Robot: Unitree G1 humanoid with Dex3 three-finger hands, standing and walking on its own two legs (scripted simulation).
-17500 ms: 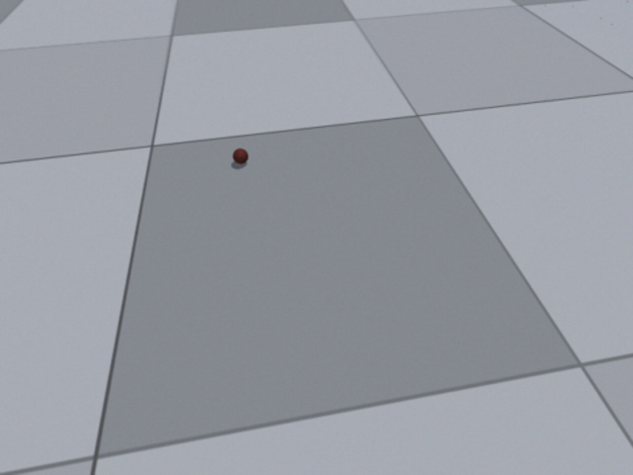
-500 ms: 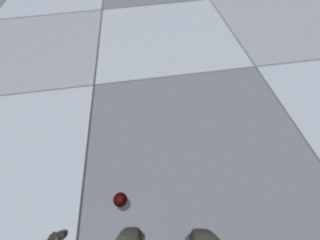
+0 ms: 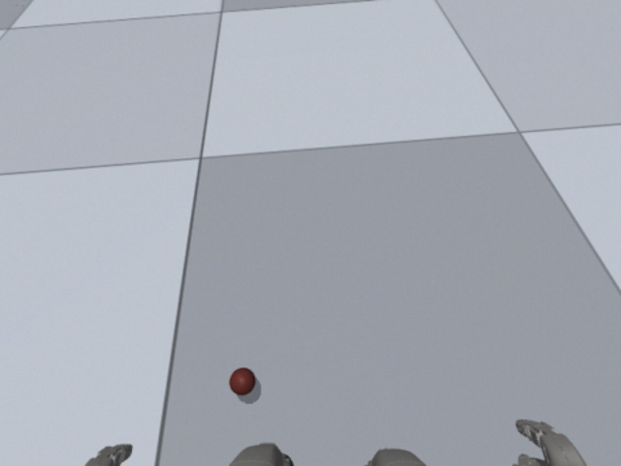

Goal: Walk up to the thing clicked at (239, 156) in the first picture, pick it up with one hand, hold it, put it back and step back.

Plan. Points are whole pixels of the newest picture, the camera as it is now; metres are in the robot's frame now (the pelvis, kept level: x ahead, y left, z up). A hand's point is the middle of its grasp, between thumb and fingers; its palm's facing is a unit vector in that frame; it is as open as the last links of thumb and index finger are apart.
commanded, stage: walk up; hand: left
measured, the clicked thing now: (242, 381) +0.40 +0.25 -0.72
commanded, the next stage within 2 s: none
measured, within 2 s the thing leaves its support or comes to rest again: neither
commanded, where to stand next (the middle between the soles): +0.09 +0.02 m, yaw +1 degrees
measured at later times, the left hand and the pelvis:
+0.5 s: hand out of the picture +0.07 +0.26 -0.14, palm faces -0.01 -0.94 -0.35, open 7.4 cm; pelvis +0.00 +0.00 +0.02, yaw +1 degrees
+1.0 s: hand out of the picture +0.10 +0.26 -0.13, palm faces +0.00 -0.94 -0.35, open 7.4 cm; pelvis +0.01 +0.00 +0.02, yaw +1 degrees
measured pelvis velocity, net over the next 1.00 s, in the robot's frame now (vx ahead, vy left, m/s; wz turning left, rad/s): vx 0.01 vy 0.00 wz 0.03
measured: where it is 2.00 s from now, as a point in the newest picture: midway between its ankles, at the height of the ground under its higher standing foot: outside the picture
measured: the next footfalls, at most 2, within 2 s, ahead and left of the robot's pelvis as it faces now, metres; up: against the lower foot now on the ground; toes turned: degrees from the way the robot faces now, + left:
left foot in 1.30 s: +0.02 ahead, +0.16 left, +0.00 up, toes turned +3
right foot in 1.70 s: +0.15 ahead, -0.10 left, +0.00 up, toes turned +2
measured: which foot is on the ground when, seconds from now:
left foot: down 0.00-1.00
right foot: down 0.00-1.00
